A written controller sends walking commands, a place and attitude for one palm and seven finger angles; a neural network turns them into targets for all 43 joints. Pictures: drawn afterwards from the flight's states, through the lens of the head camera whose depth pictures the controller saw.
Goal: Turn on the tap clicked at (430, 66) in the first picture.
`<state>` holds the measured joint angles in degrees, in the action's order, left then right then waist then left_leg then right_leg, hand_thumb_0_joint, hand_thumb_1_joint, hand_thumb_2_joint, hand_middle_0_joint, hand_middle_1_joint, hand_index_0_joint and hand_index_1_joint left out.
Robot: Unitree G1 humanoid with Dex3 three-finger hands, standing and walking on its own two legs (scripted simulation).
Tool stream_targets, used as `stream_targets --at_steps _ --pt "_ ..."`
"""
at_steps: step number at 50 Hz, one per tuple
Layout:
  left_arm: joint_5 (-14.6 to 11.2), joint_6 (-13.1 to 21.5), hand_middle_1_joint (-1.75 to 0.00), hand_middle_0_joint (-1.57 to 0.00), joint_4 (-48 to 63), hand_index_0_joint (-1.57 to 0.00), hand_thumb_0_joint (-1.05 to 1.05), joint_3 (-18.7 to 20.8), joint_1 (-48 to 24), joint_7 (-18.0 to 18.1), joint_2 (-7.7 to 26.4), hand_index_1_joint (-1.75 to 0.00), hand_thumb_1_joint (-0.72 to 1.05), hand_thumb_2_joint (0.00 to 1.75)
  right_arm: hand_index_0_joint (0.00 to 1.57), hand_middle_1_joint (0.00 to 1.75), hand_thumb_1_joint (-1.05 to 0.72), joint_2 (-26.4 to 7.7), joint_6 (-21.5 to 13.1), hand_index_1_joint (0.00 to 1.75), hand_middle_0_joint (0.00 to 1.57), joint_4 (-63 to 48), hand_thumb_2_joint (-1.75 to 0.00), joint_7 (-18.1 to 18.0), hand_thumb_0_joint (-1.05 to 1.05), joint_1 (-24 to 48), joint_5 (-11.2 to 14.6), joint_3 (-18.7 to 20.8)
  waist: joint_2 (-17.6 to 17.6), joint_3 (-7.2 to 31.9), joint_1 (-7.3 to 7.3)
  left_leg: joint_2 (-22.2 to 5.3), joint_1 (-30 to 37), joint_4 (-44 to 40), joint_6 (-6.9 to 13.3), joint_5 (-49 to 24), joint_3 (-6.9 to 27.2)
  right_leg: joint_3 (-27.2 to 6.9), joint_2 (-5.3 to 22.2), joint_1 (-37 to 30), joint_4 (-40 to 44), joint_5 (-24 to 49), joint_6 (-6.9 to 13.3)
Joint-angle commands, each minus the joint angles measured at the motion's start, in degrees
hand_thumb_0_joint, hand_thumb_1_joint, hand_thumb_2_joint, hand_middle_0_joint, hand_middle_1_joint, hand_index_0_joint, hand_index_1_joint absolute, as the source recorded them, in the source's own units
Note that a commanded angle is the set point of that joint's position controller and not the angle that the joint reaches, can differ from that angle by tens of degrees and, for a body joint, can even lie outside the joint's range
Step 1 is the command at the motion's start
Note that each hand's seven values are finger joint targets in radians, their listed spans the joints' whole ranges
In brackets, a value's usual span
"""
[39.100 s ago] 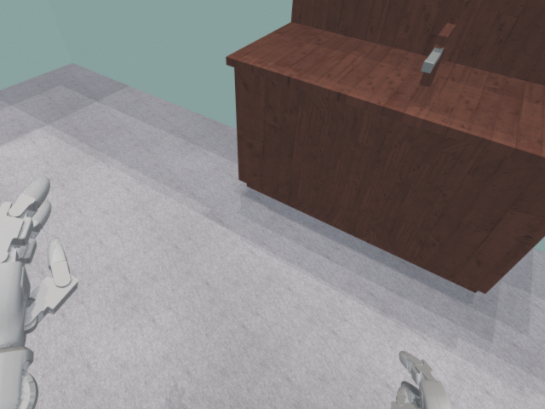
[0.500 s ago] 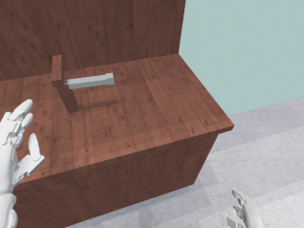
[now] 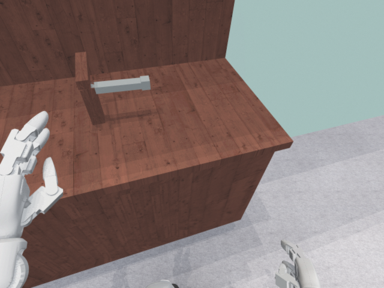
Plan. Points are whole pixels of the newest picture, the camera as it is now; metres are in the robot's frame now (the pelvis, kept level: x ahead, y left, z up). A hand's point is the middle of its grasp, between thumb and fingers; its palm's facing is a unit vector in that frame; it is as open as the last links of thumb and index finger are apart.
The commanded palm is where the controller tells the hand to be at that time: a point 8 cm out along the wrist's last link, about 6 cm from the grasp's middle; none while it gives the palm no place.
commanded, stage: step back with the hand held close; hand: left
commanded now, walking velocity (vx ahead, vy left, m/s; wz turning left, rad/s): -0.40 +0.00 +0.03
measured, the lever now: (145, 82) +0.60 +0.19 +0.09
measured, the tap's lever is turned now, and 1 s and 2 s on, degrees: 86 86 86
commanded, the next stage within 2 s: stop stepping back and stand still in 0.28 s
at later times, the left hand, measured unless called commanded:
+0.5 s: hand out of the picture +0.07 +0.29 +0.17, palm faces +0.40 -0.84 -0.36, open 7.4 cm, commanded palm +0.00 +0.32 +0.19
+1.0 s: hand out of the picture -0.02 +0.26 +0.18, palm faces +0.41 -0.86 -0.29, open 7.4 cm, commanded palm -0.07 +0.31 +0.19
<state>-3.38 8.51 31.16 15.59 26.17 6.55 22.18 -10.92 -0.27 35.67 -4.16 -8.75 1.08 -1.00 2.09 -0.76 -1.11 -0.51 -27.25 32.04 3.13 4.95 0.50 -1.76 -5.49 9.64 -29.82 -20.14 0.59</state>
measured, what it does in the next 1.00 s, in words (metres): walks backwards: left foot, then right foot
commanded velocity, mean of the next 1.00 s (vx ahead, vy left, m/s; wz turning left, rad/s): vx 0.01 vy -0.03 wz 0.01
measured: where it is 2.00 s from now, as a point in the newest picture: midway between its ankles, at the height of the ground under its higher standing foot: outside the picture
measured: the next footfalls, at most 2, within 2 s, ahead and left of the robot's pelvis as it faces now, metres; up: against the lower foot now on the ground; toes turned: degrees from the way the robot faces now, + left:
left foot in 0.42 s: -0.13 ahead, +0.15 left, +0.00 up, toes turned +4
right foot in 0.72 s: -0.15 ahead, -0.08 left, +0.00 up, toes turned +0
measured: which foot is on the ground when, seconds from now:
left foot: down 0.00-0.18, up 0.20-0.40, down 0.42-1.00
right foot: down 0.00-0.42, up 0.44-0.70, down 0.72-1.00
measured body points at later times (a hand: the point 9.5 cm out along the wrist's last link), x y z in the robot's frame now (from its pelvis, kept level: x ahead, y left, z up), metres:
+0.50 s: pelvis -0.15 +0.03 +0.00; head -0.13 +0.07 +0.45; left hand +0.04 +0.33 +0.19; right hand +0.03 -0.19 -0.06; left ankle -0.17 +0.15 -0.73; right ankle -0.09 -0.10 -0.69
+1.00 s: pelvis -0.23 +0.02 +0.00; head -0.26 +0.04 +0.45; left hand -0.04 +0.31 +0.20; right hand -0.06 -0.23 -0.06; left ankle -0.19 +0.15 -0.73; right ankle -0.19 -0.08 -0.70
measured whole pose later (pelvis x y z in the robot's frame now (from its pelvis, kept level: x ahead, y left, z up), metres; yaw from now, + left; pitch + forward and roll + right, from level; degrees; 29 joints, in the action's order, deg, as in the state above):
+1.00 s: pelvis -0.23 +0.02 +0.00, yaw +1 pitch -3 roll -1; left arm -2.3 6.8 27.9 17.5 23.7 9.3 21.3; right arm -12.7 -4.9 36.5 -5.9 -12.5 0.0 0.7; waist -2.1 2.2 1.2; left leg -3.0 -17.1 36.7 1.1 17.0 -1.9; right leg 1.6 -1.7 23.0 -49.3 -25.6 2.1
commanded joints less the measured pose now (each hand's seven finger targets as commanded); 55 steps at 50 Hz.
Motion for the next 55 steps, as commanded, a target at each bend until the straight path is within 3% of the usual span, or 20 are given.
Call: stream_targets --at_steps 1,4,7,8,10,13,17,19,21,23,27,33,35,36,37,45,47,48,49,55 --pt "-0.87 3.35 -0.30 -0.20 9.92 -0.20 0.00 11.21 0.65 1.33 10.12 -0.30 0.90 0.90 0.20 0.30 -0.90 -7.78 -2.87 0.30 0.20 -9.51 -0.90 -0.37 0.00 5.44 -1.17 3.00 11.62 9.84 -0.65 -11.45 15.44 -12.48 1.76 -8.23 15.37 -1.04 2.67 10.27 -4.52 -1.94 0.03" --pt "-0.29 2.62 -0.30 -0.20 7.98 -0.20 0.00 11.54 -1.45 1.55 9.83 -0.30 0.90 0.90 0.20 0.30 -0.90 -8.40 -3.50 0.30 0.20 -8.67 -0.90 -0.66 0.00 5.22 -2.65 3.08 13.30 6.65 -0.77 -14.02 -2.87 -25.75 1.62 28.06 17.86 -1.38 0.31 -0.45 -11.30 -7.36 1.38" --pt "-0.09 3.03 -0.30 -0.20 10.24 -0.20 0.00 10.03 -3.62 1.41 9.03 -0.30 0.90 0.90 0.20 0.30 -0.90 -8.34 -3.77 0.30 0.20 -8.61 -0.90 -0.41 0.00 3.77 -2.27 4.05 10.12 10.23 -1.06 -8.69 0.41 -18.37 -2.58 27.24 8.92 0.85 1.83 -2.26 0.62 -3.80 3.34" --pt "0.01 3.29 -0.30 -0.20 10.83 -0.20 0.00 9.50 -2.76 1.57 9.21 -0.30 0.90 0.90 0.20 0.30 -0.90 -8.13 -3.63 0.30 0.20 -8.68 -0.90 -0.37 0.00 2.83 -1.61 4.38 2.87 10.99 -0.95 -3.48 7.08 -4.18 -5.13 25.17 2.77 -1.20 6.53 5.57 10.98 -1.94 5.65" --pt "0.03 3.79 -0.30 -0.20 14.83 -0.20 0.00 7.59 -4.62 2.09 9.92 -0.30 0.90 0.90 0.20 0.30 -0.90 -8.21 -4.66 0.30 0.20 -8.77 -0.90 -0.04 0.00 4.54 -0.22 5.17 -19.01 8.29 -1.21 7.91 11.50 45.82 -7.73 26.26 1.46 -25.05 28.39 28.99 24.79 -1.86 17.21" --pt "0.47 3.42 -0.30 -0.20 11.06 -0.20 0.00 7.94 -8.29 1.27 9.75 -0.30 0.90 0.90 0.20 0.30 -0.90 -5.78 -4.92 0.30 0.20 -9.79 -0.90 1.03 0.00 5.05 -0.84 2.23 -10.51 4.00 2.55 0.59 1.11 48.26 -6.32 21.73 4.68 -7.09 22.28 19.75 12.82 23.68 10.92" --pt "0.25 5.32 -0.30 -0.20 7.06 -0.20 0.00 9.62 -10.47 2.57 10.02 -0.30 0.90 0.90 0.20 0.30 -0.90 -6.73 -4.27 0.30 0.20 -7.88 -0.90 -1.62 0.00 6.73 -1.36 1.51 -3.61 2.25 0.78 -2.06 3.53 7.44 -3.99 22.38 2.65 -6.93 18.85 6.88 3.04 36.35 6.47" --pt "0.54 5.17 -0.30 -0.20 10.11 -0.20 0.00 9.67 -6.32 2.91 9.06 -0.30 0.90 0.90 0.20 0.30 -0.90 -7.47 -4.62 0.30 0.20 -7.39 -0.90 -2.26 0.00 2.59 -1.32 2.93 -0.75 9.78 1.72 -1.00 13.10 -11.91 -3.77 8.93 -1.83 -5.84 16.15 3.21 -1.94 30.57 4.17" --pt "0.49 5.65 -0.30 -0.20 17.91 -0.20 0.00 10.37 -4.66 2.97 9.92 -0.30 0.90 0.90 0.20 0.30 -0.90 -9.99 -5.90 0.30 0.20 -11.03 -0.90 -1.73 0.00 0.63 -0.82 4.99 18.50 14.58 0.99 -18.41 30.74 -10.33 2.59 -29.79 14.22 1.53 6.28 20.91 -17.54 -3.76 -1.23" --pt "0.70 5.28 -0.30 -0.20 14.50 -0.20 0.00 13.00 1.21 2.70 10.77 -0.30 0.90 0.90 0.20 0.30 -0.90 -7.70 -8.11 0.30 0.20 -9.83 -0.90 -0.73 0.00 -0.94 -1.34 4.94 10.72 13.94 2.62 -17.97 31.38 -8.64 4.61 -33.44 14.73 0.24 4.48 27.66 -29.37 -10.48 -1.37" --pt "0.30 3.09 -0.30 -0.20 17.21 -0.20 0.00 9.45 0.85 2.49 7.27 -0.30 0.90 0.90 0.20 0.30 -0.90 -8.06 -9.89 0.30 0.20 -8.03 -0.90 1.54 0.00 0.98 -0.15 4.74 4.91 7.35 2.45 -14.44 22.72 -13.50 2.94 -11.12 10.04 -0.08 7.39 22.41 -22.40 0.53 -1.72" --pt "1.20 0.71 -0.30 -0.20 4.78 -0.20 0.00 9.22 -1.24 3.83 7.20 -0.30 0.90 0.90 0.20 0.30 -0.90 -7.86 -6.56 0.30 0.20 -7.73 -0.90 -0.30 0.00 3.63 -1.22 3.08 10.27 2.56 0.79 -10.47 0.23 -17.64 1.49 39.09 7.48 7.95 2.15 -3.54 -0.67 -2.54 0.94" --pt "1.80 -0.13 -0.30 -0.20 2.57 -0.20 0.00 7.96 -3.18 3.54 7.59 -0.30 0.90 0.90 0.20 0.30 -0.90 -7.23 -5.42 0.30 0.20 -7.42 -0.90 -0.54 0.00 3.56 -1.38 3.52 -6.78 1.70 0.36 -2.96 -6.20 6.36 -0.38 33.36 -0.28 -4.75 9.67 -5.41 11.06 -9.53 6.04" --pt "1.54 -0.34 -0.30 -0.20 3.68 -0.20 0.00 7.50 -6.37 2.95 8.14 -0.30 0.90 0.90 0.20 0.30 -0.90 -7.01 -5.09 0.30 0.20 -7.57 -0.90 -0.35 0.00 3.86 -0.98 3.78 -20.82 0.93 0.23 0.97 -9.98 24.76 -1.63 26.89 -1.30 -26.20 21.80 -1.29 22.19 -17.05 11.25" --pt "0.86 0.47 -0.30 -0.20 6.86 -0.20 0.00 8.03 -13.09 2.59 9.65 -0.30 0.90 0.90 0.20 0.30 -0.90 -7.46 -6.12 0.30 0.20 -7.10 -0.90 -0.25 0.00 4.29 -0.69 3.69 -19.92 -0.57 1.37 0.31 -9.78 34.90 -2.49 20.78 0.29 -28.05 24.93 2.06 24.00 -5.49 12.43" --pt "0.35 1.60 -0.30 -0.20 8.38 -0.20 0.00 6.65 -8.77 3.39 8.09 -0.30 0.90 0.90 0.20 0.30 -0.90 -7.30 -7.38 0.30 0.20 -6.97 -0.90 -2.18 0.00 3.17 -1.01 2.74 0.13 0.25 2.67 -1.23 21.08 0.52 -0.99 19.63 -4.77 -3.00 14.72 23.42 8.66 -21.72 7.09" --pt "0.63 2.60 -0.30 -0.20 11.86 -0.20 0.00 7.79 -11.69 4.19 7.72 -0.30 0.90 0.90 0.20 0.30 -0.90 -9.76 -7.54 0.30 0.20 -7.83 -0.90 -2.09 0.00 2.04 -1.45 2.71 21.59 -0.55 2.74 -15.81 17.11 -22.36 5.73 45.91 25.71 5.52 1.97 26.35 -18.70 -14.53 1.18" --pt "1.60 2.82 -0.30 -0.20 11.86 -0.20 0.00 8.94 -13.78 4.39 9.09 -0.30 0.90 0.90 0.20 0.30 -0.90 -8.58 -7.91 0.30 0.20 -8.50 -0.90 -1.68 0.00 2.00 -1.11 2.86 19.64 -2.37 2.74 -20.54 9.35 -28.91 9.11 48.36 32.44 1.65 1.90 24.40 -32.44 -9.08 0.84" --pt "2.51 2.54 -0.30 -0.20 9.59 -0.20 0.00 11.90 -12.21 3.84 11.84 -0.30 0.90 0.90 0.20 0.30 -0.90 -7.73 -7.84 0.30 0.20 -7.79 -0.90 -1.14 0.00 1.81 -1.29 3.94 9.59 1.45 0.61 -16.75 7.43 -25.45 7.91 34.43 22.05 2.12 3.14 17.93 -36.60 -5.98 0.75" --pt "0.57 0.96 -0.30 -0.20 3.72 -0.20 0.00 7.48 -2.01 3.14 6.33 -0.30 0.90 0.90 0.20 0.30 -0.90 -6.94 -8.45 0.30 0.20 -8.28 -0.90 -0.18 0.00 3.22 -0.63 2.15 10.23 -0.63 0.66 -9.95 1.92 -16.07 2.00 30.82 7.88 7.05 3.85 -0.21 -1.68 -3.89 0.76"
